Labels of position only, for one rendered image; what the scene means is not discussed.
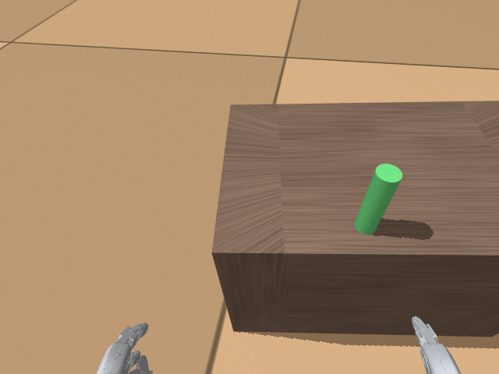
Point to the left robot hand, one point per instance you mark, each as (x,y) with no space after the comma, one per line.
(118,359)

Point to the can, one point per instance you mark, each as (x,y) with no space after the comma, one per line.
(385,181)

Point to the right robot hand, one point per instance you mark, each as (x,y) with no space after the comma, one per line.
(437,358)

